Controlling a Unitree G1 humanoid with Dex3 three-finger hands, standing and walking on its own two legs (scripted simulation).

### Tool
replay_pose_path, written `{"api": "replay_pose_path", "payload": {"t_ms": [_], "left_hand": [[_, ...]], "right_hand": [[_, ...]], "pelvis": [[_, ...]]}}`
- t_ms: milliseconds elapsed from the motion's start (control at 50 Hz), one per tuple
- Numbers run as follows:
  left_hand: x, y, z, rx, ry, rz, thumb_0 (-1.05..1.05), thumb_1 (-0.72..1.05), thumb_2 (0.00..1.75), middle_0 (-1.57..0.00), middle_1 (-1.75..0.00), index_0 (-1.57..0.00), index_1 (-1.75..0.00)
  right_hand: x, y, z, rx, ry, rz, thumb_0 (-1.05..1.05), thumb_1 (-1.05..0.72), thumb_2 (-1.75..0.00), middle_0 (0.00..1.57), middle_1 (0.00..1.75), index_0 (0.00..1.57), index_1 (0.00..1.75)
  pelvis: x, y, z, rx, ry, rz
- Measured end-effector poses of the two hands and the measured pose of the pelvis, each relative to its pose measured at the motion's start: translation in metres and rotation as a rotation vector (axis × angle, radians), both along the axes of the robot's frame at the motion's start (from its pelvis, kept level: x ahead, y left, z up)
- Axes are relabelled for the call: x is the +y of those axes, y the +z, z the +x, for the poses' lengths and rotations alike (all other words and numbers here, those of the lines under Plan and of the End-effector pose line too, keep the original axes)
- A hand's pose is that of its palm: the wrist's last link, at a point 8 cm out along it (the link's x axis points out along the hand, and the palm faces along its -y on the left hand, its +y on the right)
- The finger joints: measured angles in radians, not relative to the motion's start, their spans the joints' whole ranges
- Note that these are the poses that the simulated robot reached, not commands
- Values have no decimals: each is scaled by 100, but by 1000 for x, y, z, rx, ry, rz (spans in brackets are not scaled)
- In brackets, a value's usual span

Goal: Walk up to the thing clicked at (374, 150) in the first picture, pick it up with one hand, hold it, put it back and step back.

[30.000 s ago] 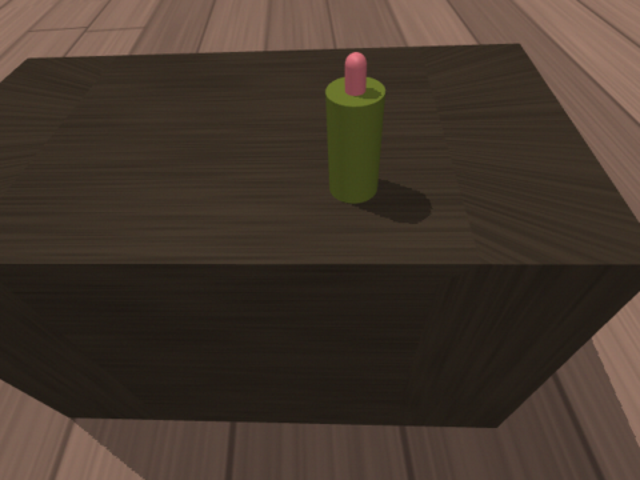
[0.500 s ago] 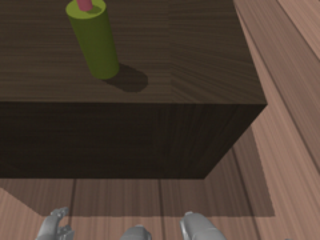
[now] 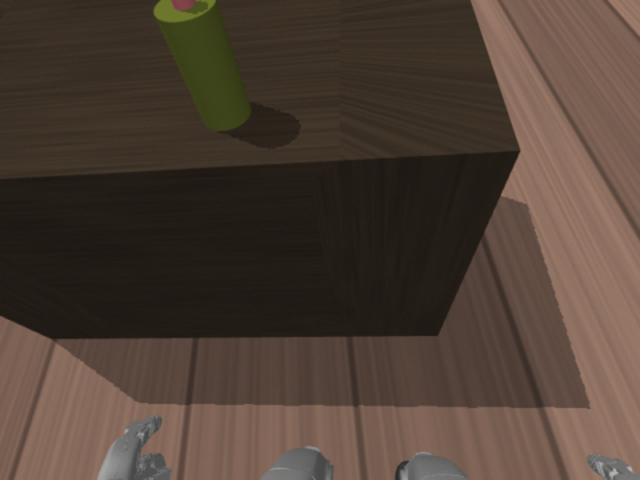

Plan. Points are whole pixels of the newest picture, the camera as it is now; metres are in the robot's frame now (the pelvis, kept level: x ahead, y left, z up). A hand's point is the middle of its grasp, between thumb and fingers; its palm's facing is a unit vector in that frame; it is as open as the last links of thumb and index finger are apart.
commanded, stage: step back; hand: left
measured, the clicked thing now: (202, 50) +0.65 +0.21 +0.15
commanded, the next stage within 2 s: none
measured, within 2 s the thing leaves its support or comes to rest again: neither
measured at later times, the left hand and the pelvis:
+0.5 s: hand out of the picture -0.09 +0.25 -0.16, palm faces -0.05 -0.91 -0.40, open 7.3 cm; pelvis -0.16 -0.02 -0.01, yaw -2 degrees
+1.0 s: hand out of the picture -0.19 +0.25 -0.14, palm faces +0.03 -0.93 -0.37, open 7.3 cm; pelvis -0.31 -0.02 +0.00, yaw +1 degrees
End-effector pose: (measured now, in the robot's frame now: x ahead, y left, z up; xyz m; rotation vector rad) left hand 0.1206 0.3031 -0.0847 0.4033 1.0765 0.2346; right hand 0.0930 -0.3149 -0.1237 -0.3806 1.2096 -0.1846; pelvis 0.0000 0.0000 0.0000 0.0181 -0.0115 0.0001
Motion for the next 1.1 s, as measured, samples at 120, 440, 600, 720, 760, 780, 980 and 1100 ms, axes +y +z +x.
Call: {"api": "replay_pose_path", "payload": {"t_ms": [120,440,600,720,760,780,980,1100], "left_hand": [[20,-25,-35,-24,30,-41,0,91,89,-21,-30,-21,-30],[5,-36,-188,170,35,-32,0,91,89,-21,-30,-20,-30],[-21,-8,-255,180,50,-8,0,91,89,-21,-30,-21,-30],[-14,4,-256,92,29,36,1,90,89,-21,-30,-21,-30],[-10,2,-256,45,27,40,0,90,89,-21,-30,-21,-30],[-8,0,-257,24,27,39,0,90,89,-21,-30,-21,-30],[-11,-22,-314,15,49,-57,0,91,89,-21,-30,-20,-30],[-21,-26,-375,72,40,-53,0,91,89,-21,-30,-21,-30]], "right_hand": [[17,6,-29,-15,39,-28,0,-91,-90,20,30,21,30],[-6,22,-95,-168,32,-26,0,-90,-90,21,30,21,30],[-25,6,-171,-89,-40,31,0,-91,-90,20,30,21,30],[-26,-2,-236,19,-29,14,0,-91,-90,20,30,21,30],[-23,-6,-254,57,-11,5,1,-91,-90,20,30,21,30],[-21,-7,-262,69,-2,2,1,-91,-90,20,30,20,30],[-3,16,-313,2,30,-11,1,-90,-90,21,30,21,30],[-17,25,-316,-108,47,-23,1,-90,-90,21,30,21,30]], "pelvis": [[11,-12,-36,-42,16,23],[-12,-12,-135,-25,-71,-16],[-26,0,-182,-24,-63,22],[-25,1,-217,4,-10,14],[-24,-2,-231,2,15,5],[-22,-5,-239,0,27,1],[-17,-2,-306,-35,29,-24],[-29,-3,-347,-15,-22,-24]]}}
